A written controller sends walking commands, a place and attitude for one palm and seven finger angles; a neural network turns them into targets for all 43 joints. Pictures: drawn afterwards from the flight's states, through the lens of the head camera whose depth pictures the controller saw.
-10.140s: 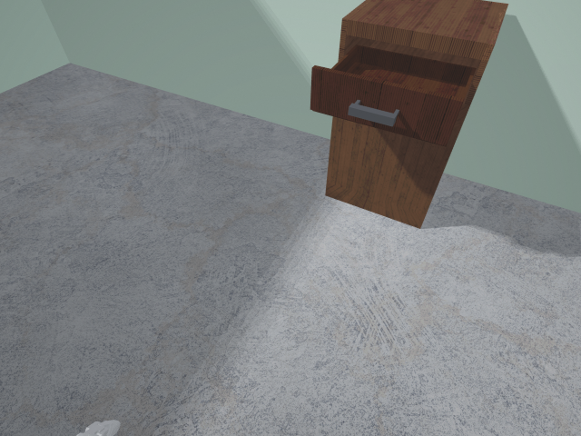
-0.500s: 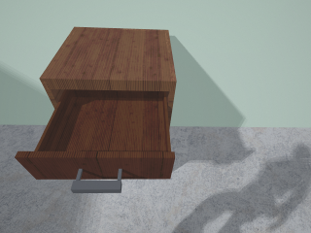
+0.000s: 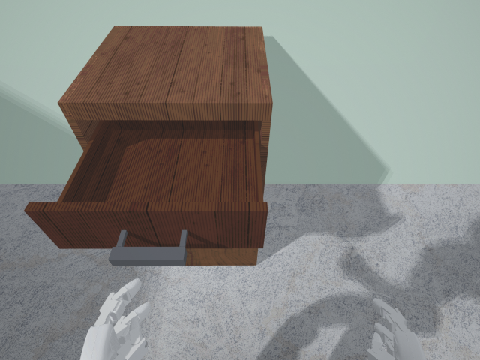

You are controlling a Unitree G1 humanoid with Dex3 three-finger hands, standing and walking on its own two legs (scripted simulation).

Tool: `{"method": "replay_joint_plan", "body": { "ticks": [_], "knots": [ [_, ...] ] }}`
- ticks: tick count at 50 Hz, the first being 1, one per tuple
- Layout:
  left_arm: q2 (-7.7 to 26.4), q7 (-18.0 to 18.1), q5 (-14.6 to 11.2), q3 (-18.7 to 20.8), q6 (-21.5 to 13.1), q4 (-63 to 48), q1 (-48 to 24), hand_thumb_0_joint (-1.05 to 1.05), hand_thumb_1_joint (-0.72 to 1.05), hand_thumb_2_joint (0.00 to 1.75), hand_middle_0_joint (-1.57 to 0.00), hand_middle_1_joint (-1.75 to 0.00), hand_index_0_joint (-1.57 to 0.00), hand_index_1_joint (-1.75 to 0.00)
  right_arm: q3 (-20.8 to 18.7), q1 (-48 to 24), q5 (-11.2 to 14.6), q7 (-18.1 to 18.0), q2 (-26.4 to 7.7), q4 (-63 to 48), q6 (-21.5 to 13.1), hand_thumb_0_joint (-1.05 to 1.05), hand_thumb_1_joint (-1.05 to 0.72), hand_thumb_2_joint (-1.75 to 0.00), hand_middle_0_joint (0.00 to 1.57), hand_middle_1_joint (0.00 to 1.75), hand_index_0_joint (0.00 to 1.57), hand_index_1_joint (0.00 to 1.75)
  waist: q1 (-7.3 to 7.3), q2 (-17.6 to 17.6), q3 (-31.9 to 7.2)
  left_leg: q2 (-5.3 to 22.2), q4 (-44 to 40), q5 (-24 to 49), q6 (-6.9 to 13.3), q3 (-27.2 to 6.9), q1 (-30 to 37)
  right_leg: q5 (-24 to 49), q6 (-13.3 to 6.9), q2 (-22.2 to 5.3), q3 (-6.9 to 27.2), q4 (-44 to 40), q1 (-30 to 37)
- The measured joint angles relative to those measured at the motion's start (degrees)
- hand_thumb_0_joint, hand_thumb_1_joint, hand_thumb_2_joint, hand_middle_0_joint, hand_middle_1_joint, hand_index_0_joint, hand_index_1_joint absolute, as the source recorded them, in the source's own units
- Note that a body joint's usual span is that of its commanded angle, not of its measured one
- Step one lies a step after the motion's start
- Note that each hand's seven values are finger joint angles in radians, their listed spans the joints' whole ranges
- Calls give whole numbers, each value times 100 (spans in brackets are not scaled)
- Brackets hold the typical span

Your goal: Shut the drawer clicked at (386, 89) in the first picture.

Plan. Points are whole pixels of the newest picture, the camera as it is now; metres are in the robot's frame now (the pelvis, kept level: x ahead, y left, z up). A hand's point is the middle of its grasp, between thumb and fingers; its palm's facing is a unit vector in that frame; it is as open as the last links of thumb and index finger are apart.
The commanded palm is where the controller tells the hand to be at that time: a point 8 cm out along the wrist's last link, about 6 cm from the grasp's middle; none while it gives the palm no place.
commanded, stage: raise the hand and make a fist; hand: left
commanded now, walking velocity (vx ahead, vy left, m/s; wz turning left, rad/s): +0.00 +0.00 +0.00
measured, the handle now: (151, 245) +0.33 +0.19 -0.02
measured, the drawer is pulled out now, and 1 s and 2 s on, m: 0.26 0.25 0.25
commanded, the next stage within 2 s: bring the fist close to the handle in 1.60 s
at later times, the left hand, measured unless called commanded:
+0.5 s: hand (147, 338) +0.16 +0.14 +0.03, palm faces +0.07 -1.00 -0.05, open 4.0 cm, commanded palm +0.11 +0.19 +0.03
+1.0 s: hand (141, 354) +0.14 +0.14 +0.06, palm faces +0.01 -1.00 +0.01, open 3.2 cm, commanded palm +0.09 +0.19 +0.06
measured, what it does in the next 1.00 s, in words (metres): stands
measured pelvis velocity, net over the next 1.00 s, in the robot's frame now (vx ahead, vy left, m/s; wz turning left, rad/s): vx -0.01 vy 0.00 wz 0.02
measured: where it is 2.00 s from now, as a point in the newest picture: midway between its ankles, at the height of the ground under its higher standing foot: outside the picture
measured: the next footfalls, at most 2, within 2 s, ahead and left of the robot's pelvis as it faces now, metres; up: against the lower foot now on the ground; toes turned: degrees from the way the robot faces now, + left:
none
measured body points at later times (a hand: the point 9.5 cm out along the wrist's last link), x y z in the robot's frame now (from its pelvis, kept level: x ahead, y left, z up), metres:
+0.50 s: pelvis +0.00 -0.03 -0.04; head +0.03 -0.05 +0.41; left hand +0.15 +0.19 +0.03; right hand +0.17 -0.25 -0.13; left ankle +0.04 +0.10 -0.70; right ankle -0.01 -0.12 -0.70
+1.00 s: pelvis -0.01 +0.00 -0.03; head +0.01 +0.00 +0.42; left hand +0.13 +0.19 +0.06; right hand +0.22 -0.20 -0.07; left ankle +0.04 +0.10 -0.70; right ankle -0.01 -0.11 -0.70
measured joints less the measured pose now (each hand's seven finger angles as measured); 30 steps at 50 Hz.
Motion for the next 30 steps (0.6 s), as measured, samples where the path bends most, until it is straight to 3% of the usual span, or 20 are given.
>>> {"method": "replay_joint_plan", "body": {
  "ticks": [4, 7, 9, 11, 15, 18, 20, 26, 30],
  "knots": [
    [-100, -437, 139, -329, -939, -745, 407, 2, 92, 90, -41, -54, -36, -51, -90, -310, -78, 59, 0, -480, -30, 1, -91, -89, 20, 30, 20, 30, 265, -227, -113, 98, 894, -331, -98, -168, -796, -355, -133, 75, -153, 817, -702],
    [82, -509, 308, -202, -1651, -1186, 370, 2, 91, 90, -47, -60, -44, -58, -79, -627, -115, 96, 41, -695, 90, 1, -90, -89, 20, 30, 20, 30, 364, -216, -186, 152, 1514, -538, -178, -334, -1363, -594, -226, 119, -308, 1383, -1186],
    [209, -585, 292, 3, -1900, -1334, 179, 2, 90, 90, -51, -64, -49, -63, -30, -820, -98, 122, 101, -821, 201, 1, -90, -89, 20, 30, 20, 30, 404, -137, -179, 182, 1861, -638, -236, -429, -1682, -715, -288, 145, -394, 1709, -1466],
    [289, -766, 137, 178, -1762, -1395, -1, 2, 90, 90, -55, -68, -54, -68, 60, -913, -45, 129, 190, -937, 342, 1, -90, -89, 20, 30, 20, 30, 436, -36, -136, 203, 2068, -694, -277, -493, -1863, -787, -335, 166, -451, 1906, -1624],
    [367, -1269, -229, 291, -825, -1485, -40, 2, 90, 90, -63, -77, -62, -76, 308, -701, 101, 6, 405, -1068, 611, 1, -90, -89, 20, 30, 20, 30, 450, 122, -101, 221, 2055, -706, -294, -529, -1830, -813, -359, 192, -481, 1898, -1590],
    [407, -1431, -335, 301, -311, -1656, 182, 2, 90, 90, -69, -83, -68, -83, 422, -349, 139, -114, 522, -1025, 714, 1, -90, -89, 20, 30, 21, 30, 395, 193, -156, 235, 1871, -688, -277, -517, -1648, -776, -347, 216, -468, 1702, -1416],
    [424, -1400, -346, 356, -239, -1788, 334, 2, 90, 90, -73, -88, -73, -87, 426, -134, 130, -174, 554, -928, 742, 1, -90, -89, 20, 30, 21, 30, 350, 215, -197, 253, 1754, -679, -285, -498, -1532, -748, -347, 237, -447, 1574, -1309],
    [330, -1282, -418, 619, -533, -1935, 563, 2, 90, 90, -85, -101, -85, -101, 203, 194, 130, -208, 412, -632, 751, 2, -90, -89, 20, 30, 21, 30, 184, 205, -177, 254, 1555, -650, -298, -431, -1369, -698, -320, 238, -380, 1390, -1179],
    [300, -1378, -427, 555, -597, -2014, 861, 2, 90, 90, -93, -109, -93, -109, 13, 233, 175, -205, 250, -584, 727, 2, -90, -89, 20, 30, 21, 30, 111, 166, -158, 223, 1454, -621, -256, -354, -1286, -666, -266, 202, -308, 1322, -1129]
  ]
}}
